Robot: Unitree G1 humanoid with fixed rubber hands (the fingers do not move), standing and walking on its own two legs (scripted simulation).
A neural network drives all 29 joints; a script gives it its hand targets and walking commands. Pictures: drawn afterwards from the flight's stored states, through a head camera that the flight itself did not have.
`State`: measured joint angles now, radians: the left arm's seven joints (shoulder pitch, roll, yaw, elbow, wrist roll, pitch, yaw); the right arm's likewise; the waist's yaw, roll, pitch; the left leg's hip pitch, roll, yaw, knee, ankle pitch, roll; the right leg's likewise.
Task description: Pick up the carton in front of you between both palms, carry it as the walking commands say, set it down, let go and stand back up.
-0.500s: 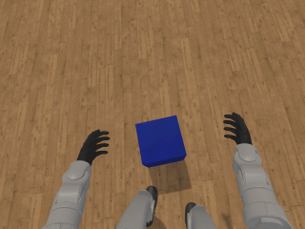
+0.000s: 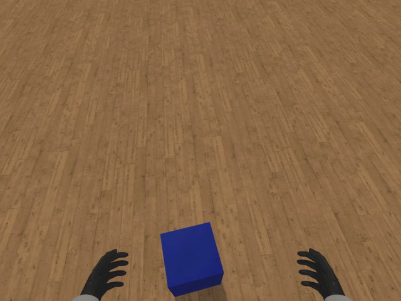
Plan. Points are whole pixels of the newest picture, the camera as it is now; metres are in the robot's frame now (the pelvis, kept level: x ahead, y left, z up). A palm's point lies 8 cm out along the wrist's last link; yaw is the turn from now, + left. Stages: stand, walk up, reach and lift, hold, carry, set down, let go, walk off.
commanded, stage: let go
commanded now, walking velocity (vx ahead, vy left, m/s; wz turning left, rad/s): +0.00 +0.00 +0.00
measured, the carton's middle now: (191, 260) +0.36 +0.08 -0.65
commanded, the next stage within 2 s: stand in 0.48 s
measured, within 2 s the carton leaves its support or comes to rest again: neither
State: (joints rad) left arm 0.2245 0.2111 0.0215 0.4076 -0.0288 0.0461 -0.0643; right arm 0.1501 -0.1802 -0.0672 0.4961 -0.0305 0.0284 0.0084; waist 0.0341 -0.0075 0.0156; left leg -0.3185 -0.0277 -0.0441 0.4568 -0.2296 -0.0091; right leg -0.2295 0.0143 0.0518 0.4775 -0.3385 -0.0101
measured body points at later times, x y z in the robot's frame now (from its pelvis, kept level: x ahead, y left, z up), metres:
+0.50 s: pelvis -0.02 +0.01 +0.00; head -0.02 +0.01 +0.45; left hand +0.15 +0.25 -0.07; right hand +0.15 -0.22 -0.08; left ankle +0.00 +0.13 -0.74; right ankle -0.06 -0.11 -0.74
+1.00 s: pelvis +0.03 +0.03 -0.02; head +0.03 +0.04 +0.43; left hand +0.08 +0.30 -0.14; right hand +0.15 -0.21 -0.13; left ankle +0.00 +0.13 -0.74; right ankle -0.06 -0.11 -0.74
